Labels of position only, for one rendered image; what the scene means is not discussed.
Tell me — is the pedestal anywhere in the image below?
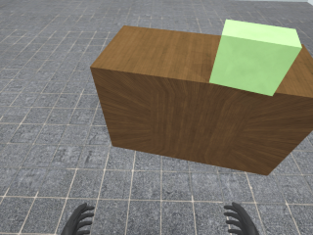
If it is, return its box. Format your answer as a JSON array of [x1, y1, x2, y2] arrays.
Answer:
[[90, 25, 313, 176]]

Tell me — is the right robot hand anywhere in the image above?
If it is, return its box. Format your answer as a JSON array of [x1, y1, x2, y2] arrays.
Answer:
[[223, 202, 259, 235]]

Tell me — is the left robot hand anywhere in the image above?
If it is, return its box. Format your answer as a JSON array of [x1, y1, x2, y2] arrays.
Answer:
[[61, 203, 95, 235]]

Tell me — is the carton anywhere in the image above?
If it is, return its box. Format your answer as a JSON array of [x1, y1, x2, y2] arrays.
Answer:
[[209, 20, 302, 96]]

